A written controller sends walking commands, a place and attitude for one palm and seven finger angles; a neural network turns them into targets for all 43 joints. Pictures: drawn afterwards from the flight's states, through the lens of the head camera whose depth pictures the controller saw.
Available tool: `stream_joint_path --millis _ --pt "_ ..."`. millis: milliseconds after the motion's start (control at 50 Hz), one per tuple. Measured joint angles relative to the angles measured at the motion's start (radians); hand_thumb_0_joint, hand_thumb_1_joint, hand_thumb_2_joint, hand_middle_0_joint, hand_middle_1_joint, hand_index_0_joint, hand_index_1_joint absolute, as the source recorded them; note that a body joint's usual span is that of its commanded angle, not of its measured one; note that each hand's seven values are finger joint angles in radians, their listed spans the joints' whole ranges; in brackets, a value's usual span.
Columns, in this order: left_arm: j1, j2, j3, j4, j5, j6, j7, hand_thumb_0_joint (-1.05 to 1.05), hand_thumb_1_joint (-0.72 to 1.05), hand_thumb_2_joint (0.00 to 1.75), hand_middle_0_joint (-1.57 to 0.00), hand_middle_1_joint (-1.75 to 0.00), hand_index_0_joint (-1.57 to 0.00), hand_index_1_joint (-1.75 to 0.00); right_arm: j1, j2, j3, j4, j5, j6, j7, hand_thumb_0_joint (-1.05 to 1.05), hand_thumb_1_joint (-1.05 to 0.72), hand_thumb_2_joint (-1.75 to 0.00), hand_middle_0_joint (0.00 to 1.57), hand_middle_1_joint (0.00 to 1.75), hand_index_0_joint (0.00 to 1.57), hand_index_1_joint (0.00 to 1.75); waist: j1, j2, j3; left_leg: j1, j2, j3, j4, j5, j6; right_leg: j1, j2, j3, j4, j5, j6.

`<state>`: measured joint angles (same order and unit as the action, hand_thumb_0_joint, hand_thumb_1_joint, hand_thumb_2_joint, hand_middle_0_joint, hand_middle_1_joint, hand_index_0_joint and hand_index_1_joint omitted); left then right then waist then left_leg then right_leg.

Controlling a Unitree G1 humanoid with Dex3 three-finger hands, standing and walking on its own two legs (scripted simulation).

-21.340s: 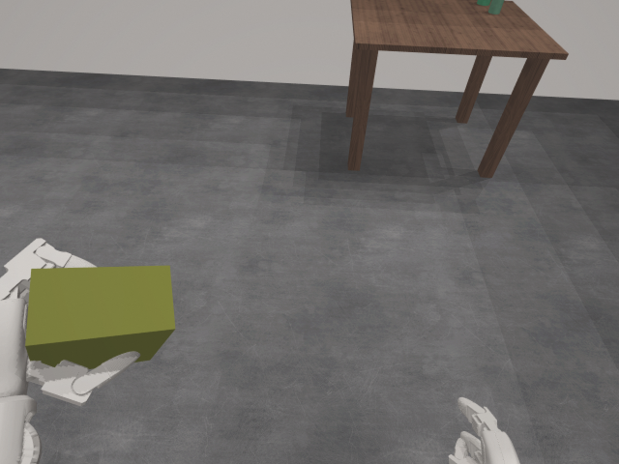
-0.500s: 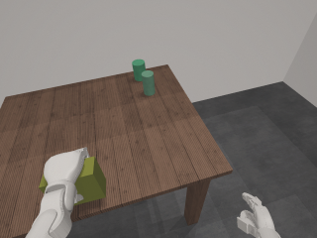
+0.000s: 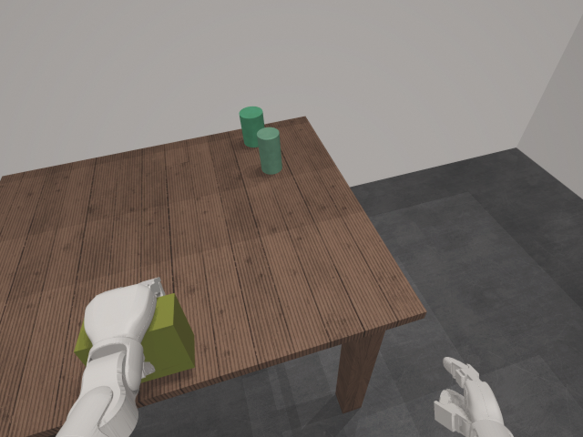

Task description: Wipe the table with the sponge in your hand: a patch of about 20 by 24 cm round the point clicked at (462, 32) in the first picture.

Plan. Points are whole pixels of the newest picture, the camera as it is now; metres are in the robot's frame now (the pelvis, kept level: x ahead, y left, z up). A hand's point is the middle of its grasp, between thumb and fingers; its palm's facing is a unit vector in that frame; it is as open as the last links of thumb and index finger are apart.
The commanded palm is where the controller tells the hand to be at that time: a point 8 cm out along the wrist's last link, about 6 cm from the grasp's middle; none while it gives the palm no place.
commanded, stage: lower the sponge onto the table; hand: left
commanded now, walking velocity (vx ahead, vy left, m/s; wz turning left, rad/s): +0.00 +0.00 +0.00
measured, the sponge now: (145, 349) +0.23 +0.27 -0.04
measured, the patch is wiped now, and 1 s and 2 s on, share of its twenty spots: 0.00 0.15 0.15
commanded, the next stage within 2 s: wipe forward along the first lane in 0.52 s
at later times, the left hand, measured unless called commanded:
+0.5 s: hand (142, 334) +0.25 +0.27 -0.02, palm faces -0.10 -0.09 -0.99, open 10.4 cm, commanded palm +0.23 +0.27 +0.04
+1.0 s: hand (143, 313) +0.28 +0.29 -0.02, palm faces -0.12 -0.03 -0.99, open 10.4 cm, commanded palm +0.27 +0.29 +0.02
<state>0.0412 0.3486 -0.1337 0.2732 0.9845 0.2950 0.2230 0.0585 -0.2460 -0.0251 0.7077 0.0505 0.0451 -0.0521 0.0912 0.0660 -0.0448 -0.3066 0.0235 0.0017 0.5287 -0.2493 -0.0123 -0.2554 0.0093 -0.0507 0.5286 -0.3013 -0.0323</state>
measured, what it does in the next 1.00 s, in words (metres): stands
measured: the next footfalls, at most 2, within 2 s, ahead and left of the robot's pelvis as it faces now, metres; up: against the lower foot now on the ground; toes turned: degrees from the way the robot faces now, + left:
none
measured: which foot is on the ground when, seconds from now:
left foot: down 0.00-1.00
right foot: down 0.00-1.00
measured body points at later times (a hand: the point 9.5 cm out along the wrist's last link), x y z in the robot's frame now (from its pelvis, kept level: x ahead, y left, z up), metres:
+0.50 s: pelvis +0.00 +0.00 +0.00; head +0.01 -0.02 +0.45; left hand +0.25 +0.27 +0.04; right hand +0.20 -0.23 -0.11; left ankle +0.02 +0.13 -0.73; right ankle -0.01 -0.10 -0.73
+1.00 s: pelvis -0.02 +0.00 -0.01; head +0.01 -0.03 +0.44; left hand +0.28 +0.28 +0.03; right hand +0.17 -0.24 -0.13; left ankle +0.02 +0.13 -0.73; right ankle -0.01 -0.10 -0.73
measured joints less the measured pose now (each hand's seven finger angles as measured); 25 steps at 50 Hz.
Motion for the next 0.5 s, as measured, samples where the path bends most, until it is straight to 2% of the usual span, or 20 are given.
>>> stream_joint_path --millis 180,500 --pt "-0.005 -0.003 0.011 0.032 0.004 -0.029 0.017 -0.01 -0.53 1.03 -0.69 -1.31 -0.71 -1.30 0.011 -0.002 -0.008 0.002 -0.001 0.000 0.003 0.01 -0.91 -0.90 0.20 0.30 0.20 0.30 -0.006 -0.004 -0.009 -0.025 0.001 0.000 0.017 -0.007 0.000 -0.025 0.001 0.001 0.016 -0.006 0.000" --pt "-0.014 -0.014 0.018 0.073 0.010 -0.031 0.061 -0.01 -0.53 1.03 -0.69 -1.31 -0.72 -1.30 0.032 -0.002 -0.018 0.011 0.002 0.010 0.006 0.01 -0.91 -0.90 0.20 0.30 0.20 0.30 -0.016 -0.004 -0.022 -0.066 0.001 0.001 0.050 -0.018 0.003 -0.064 0.000 0.003 0.044 -0.014 0.003"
